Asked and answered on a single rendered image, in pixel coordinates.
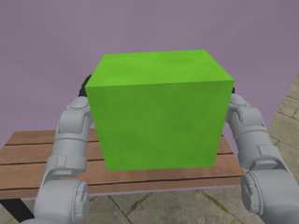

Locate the table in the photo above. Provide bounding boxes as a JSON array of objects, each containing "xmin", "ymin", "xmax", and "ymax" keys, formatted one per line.
[{"xmin": 0, "ymin": 128, "xmax": 245, "ymax": 223}]

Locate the carton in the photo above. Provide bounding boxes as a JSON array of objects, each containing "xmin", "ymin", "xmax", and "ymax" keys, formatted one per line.
[{"xmin": 84, "ymin": 49, "xmax": 235, "ymax": 172}]

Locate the robot left forearm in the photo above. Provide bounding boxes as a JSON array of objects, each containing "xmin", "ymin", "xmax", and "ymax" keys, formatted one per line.
[{"xmin": 34, "ymin": 96, "xmax": 93, "ymax": 217}]

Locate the robot right upper arm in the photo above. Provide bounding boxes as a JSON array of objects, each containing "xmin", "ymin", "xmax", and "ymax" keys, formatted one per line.
[{"xmin": 240, "ymin": 169, "xmax": 299, "ymax": 224}]

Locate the robot left upper arm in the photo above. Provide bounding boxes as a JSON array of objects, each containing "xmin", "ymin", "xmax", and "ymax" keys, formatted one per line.
[{"xmin": 19, "ymin": 179, "xmax": 90, "ymax": 224}]

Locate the robot right forearm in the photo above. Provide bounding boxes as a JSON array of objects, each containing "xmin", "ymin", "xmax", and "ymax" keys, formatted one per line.
[{"xmin": 225, "ymin": 93, "xmax": 299, "ymax": 189}]

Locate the robot left hand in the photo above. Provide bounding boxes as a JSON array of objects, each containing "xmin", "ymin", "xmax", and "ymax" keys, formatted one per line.
[{"xmin": 78, "ymin": 75, "xmax": 92, "ymax": 97}]

